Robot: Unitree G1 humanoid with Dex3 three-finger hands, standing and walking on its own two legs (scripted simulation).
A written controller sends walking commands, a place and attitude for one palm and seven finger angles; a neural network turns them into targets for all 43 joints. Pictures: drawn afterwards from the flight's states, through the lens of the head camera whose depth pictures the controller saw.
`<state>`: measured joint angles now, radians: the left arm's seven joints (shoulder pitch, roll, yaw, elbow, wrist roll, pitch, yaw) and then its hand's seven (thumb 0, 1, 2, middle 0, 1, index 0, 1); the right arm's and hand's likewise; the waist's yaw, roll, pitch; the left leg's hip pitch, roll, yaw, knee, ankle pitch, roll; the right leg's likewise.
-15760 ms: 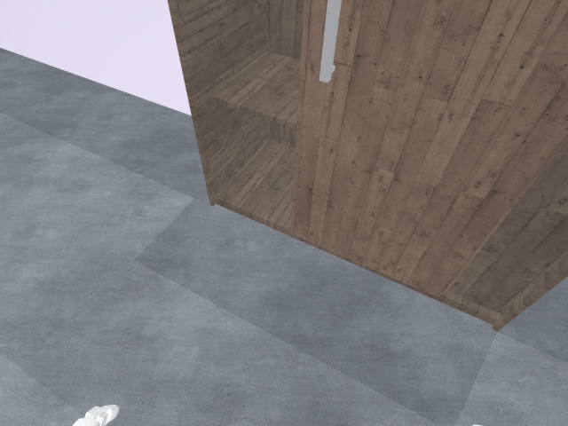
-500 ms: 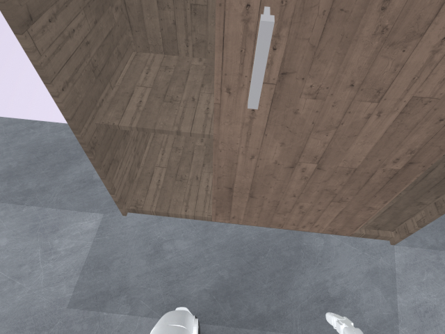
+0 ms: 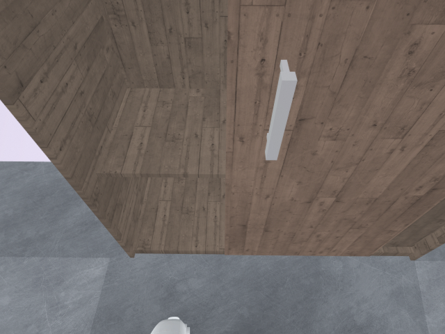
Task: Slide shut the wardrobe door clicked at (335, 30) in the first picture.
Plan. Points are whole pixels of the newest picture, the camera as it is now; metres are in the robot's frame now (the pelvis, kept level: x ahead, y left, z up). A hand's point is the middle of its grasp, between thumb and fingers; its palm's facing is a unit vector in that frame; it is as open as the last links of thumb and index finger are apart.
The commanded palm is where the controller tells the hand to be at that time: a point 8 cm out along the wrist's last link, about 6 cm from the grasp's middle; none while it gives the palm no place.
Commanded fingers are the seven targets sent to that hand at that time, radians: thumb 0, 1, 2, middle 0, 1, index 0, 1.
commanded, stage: come to a stop and stand still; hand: right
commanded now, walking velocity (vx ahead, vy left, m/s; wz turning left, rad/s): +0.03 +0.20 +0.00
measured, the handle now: (277, 114) +0.47 -0.07 +0.13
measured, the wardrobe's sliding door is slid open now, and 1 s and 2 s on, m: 0.41 0.41 0.41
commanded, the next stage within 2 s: none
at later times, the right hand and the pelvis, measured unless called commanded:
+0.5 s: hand out of the picture +0.08 -0.13 -0.20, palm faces +0.10 +0.98 -0.17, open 7.4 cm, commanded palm none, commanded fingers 0.00 -0.90 -0.90 0.20 0.30 0.20 0.30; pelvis +0.05 +0.05 -0.01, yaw -1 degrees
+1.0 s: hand out of the picture +0.07 -0.19 -0.17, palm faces +0.00 +0.96 -0.26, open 7.4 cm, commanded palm none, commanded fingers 0.00 -0.90 -0.90 0.20 0.30 0.20 0.30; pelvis +0.03 +0.00 -0.01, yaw +2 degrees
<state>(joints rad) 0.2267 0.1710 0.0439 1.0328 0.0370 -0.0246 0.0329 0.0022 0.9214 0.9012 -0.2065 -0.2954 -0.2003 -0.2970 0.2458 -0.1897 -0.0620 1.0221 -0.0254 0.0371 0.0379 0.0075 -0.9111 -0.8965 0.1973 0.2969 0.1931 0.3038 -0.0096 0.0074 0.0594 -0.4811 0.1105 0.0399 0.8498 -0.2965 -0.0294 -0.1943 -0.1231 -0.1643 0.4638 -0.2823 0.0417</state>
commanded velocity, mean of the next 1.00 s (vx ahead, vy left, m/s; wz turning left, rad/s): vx -0.06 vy -0.07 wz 0.00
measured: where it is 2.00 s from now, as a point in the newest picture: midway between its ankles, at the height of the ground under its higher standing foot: outside the picture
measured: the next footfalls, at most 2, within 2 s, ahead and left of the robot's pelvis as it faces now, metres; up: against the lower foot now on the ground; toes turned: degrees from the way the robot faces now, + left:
left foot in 0.08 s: +0.09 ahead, +0.19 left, +0.00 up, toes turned +7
right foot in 0.44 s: +0.11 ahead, +0.00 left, +0.00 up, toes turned -6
